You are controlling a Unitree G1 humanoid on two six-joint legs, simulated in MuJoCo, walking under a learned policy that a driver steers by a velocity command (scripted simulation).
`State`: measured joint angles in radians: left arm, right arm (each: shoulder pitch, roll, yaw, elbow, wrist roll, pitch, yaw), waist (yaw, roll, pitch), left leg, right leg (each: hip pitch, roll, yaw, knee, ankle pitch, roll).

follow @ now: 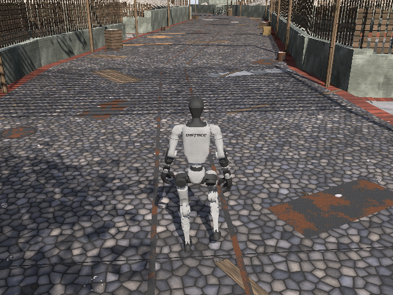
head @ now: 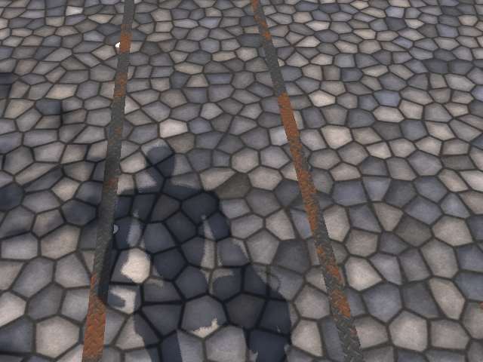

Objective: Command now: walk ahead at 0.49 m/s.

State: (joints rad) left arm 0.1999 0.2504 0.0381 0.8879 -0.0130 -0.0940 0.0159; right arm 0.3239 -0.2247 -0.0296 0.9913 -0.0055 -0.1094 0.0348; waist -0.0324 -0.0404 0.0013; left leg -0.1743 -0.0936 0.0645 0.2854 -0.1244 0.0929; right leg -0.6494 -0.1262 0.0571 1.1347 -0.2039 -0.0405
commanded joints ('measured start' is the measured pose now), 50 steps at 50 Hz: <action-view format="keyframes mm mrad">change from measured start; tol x32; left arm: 1 33 43 12 -43 12 5 7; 50 37 137 41 -55 12 -59 -4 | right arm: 1 -38 -132 -21 -55 2 -16 -20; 50 -121 -129 -55 -192 6 16 1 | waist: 1 46 78 53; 13 4 117 49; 17 140 -262 -391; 50 31 50 -76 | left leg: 1 -93 283 -217 -203 65 172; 15 84 251 -102 337 407 35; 18 -611 96 -188 1062 -386 -29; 40 -521 165 -55 273 82 0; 43 -117 46 29 245 43 64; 46 593 429 -864 14 -192 302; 50 93 291 -454 -44 128 189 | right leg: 1 -32 -43 3 -143 152 28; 12 43 46 -50 -616 148 -9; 15 523 72 -60 -643 127 -88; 17 1068 -294 673 -818 -34 -306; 23 506 -98 161 -969 196 -178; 38 734 -135 -32 -981 271 -138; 43 727 -87 -157 -573 819 -61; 46 -81 167 31 241 -331 29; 50 4 10 31 53 -98 8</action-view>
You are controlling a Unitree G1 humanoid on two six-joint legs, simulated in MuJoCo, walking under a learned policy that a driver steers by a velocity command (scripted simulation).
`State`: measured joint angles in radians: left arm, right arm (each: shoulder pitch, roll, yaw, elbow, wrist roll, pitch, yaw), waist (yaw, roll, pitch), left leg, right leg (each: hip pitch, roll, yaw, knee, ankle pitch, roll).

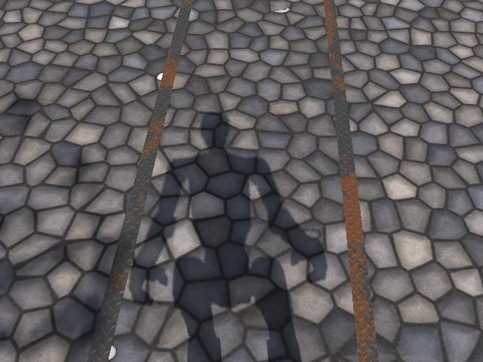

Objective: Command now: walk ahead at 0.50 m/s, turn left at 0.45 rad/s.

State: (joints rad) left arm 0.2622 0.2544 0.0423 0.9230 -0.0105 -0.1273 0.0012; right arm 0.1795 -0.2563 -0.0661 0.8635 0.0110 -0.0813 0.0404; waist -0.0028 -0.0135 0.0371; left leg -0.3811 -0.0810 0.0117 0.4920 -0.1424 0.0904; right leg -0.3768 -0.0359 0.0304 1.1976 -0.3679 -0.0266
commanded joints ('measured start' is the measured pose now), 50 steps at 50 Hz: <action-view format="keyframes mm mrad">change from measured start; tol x32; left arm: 1 -18 119 38 -98 15 -12 14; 15 -370 97 31 -252 3 -13 -13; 21 112 287 91 -149 25 -11 -5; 50 9 153 31 -111 -6 15 -4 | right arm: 1 18 -95 -18 -69 -9 -11 -6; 50 65 -127 -14 -160 -11 -5 -8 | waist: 1 19 39 -103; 18 4 137 -67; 21 38 -383 -392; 50 -30 83 -91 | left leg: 1 250 262 -383 -272 164 196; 17 283 230 -442 -121 110 105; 23 -406 82 -206 786 -320 -44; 41 -168 136 -16 54 62 -40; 44 245 92 19 -15 60 25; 46 772 480 -660 -128 -109 234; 50 362 344 -367 -251 7 144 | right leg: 1 -233 -84 57 -52 72 4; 16 -116 36 54 -747 355 41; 19 261 -23 74 -782 319 -40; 21 782 -397 710 -856 100 -254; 27 277 -197 262 -999 273 -170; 41 358 -228 70 -996 430 -142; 44 291 -151 -19 -673 703 -80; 47 -385 15 67 66 -208 -5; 50 -347 -93 30 -27 36 -9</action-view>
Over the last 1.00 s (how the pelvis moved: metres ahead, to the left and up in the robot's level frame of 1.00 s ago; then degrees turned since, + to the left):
0.55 -0.01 -0.01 8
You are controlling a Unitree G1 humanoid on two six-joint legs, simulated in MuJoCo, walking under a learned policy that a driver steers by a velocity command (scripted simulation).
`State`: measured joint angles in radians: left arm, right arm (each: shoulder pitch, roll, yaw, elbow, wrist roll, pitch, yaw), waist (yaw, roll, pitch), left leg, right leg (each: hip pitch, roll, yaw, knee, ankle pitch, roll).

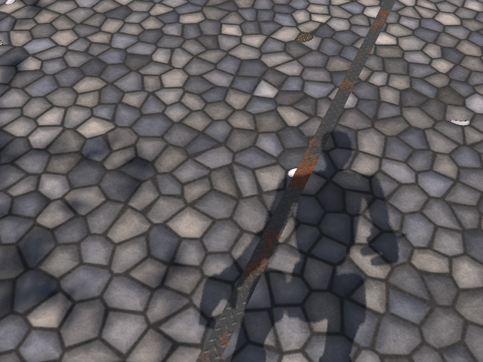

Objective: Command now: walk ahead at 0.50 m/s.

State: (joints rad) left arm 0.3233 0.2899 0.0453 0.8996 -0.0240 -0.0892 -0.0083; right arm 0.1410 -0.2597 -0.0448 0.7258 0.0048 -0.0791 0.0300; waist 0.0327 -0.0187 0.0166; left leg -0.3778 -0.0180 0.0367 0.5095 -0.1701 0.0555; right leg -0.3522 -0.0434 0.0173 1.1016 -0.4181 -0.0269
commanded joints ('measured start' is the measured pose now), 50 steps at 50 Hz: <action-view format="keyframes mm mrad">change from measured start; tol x32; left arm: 1 -26 101 29 -80 6 -10 3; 18 -362 18 7 -242 4 21 -55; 24 111 282 116 -180 5 40 -24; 50 25 190 72 -274 -4 114 45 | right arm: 1 79 -106 -32 -22 -12 -12 3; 50 5 -111 -33 -106 -23 23 -43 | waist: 1 -33 113 -65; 50 -48 119 -231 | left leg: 1 297 263 -335 -299 77 171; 17 481 289 74 -337 359 98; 22 490 276 152 73 1001 36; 23 329 236 165 312 865 -1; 25 -330 -47 -63 904 -418 -76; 26 -435 23 -155 926 -353 -50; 44 -13 -7 -121 -56 197 -72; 47 624 471 -546 -9 935 208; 50 407 375 -449 -124 266 174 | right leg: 1 -311 -107 53 45 127 -4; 19 -379 -7 -65 -489 351 -44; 23 230 96 -74 -572 319 -158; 25 798 -315 827 -747 222 -435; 38 52 -4 171 -792 686 -180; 45 179 9 345 -482 546 -76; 47 -176 210 198 42 -378 31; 50 -328 56 112 229 -134 98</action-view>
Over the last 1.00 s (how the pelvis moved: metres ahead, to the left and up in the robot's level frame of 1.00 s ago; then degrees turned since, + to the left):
0.50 0.10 0.00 19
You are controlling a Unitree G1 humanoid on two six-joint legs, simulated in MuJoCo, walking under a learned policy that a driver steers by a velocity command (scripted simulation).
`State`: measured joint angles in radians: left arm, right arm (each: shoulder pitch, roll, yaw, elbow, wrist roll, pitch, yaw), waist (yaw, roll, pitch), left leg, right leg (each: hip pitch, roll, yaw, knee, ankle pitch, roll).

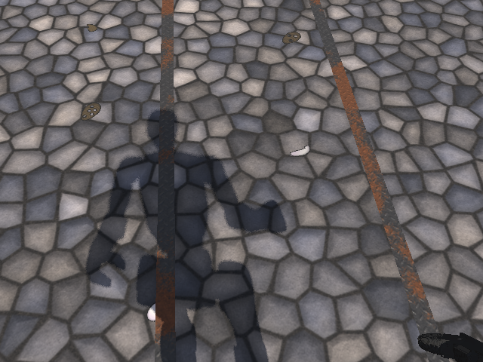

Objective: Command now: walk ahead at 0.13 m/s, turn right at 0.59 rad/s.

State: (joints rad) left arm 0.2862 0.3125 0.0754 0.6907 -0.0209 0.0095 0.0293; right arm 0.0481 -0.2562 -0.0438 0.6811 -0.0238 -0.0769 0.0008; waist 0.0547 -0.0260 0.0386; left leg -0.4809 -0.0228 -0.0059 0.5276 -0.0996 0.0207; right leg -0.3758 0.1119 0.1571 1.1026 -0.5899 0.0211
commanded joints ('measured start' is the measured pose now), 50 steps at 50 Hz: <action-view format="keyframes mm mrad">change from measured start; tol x16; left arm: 1 28 162 46 -74 -3 36 13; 50 -122 -15 -1 9 4 -79 -28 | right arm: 1 58 -103 -26 -65 4 34 -17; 50 216 -176 -36 167 46 21 -25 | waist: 1 -61 117 -182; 17 -20 143 -143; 19 -80 -274 -137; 50 -73 182 56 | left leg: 1 395 333 -328 -174 132 195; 15 285 339 -20 -227 60 193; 18 139 239 91 -4 -103 40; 20 -150 58 50 462 -560 -84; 25 -48 80 -14 573 -272 -96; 33 154 73 6 96 -264 -90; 37 397 167 -78 -84 237 -5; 45 159 102 -67 -129 -554 39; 50 237 282 -351 -267 -672 167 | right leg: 1 -283 -123 -41 212 74 59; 17 183 -111 -215 -606 378 -64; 19 399 -443 232 -734 822 -218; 20 250 -516 292 -777 775 -351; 26 189 -317 12 -762 792 -228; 41 185 -142 -75 -651 443 -71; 46 15 -109 -91 -618 -62 -113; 50 -63 -87 -175 -457 129 -102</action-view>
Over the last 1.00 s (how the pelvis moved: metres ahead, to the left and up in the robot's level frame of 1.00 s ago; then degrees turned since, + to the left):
0.51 -0.10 -0.01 -32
